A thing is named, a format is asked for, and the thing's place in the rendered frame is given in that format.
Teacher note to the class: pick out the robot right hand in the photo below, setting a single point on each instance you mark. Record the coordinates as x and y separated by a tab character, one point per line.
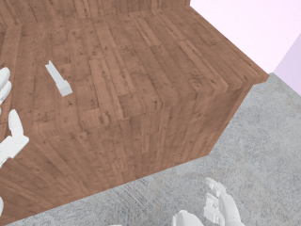
222	209

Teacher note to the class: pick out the counter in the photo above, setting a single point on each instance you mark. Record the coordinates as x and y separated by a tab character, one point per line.
154	85

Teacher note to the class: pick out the robot left hand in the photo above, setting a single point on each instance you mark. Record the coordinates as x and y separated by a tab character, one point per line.
11	145

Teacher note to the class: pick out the tap lever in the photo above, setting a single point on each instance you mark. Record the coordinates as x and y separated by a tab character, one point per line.
62	85

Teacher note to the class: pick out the robot right thigh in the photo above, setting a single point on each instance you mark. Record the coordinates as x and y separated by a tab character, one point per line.
185	219

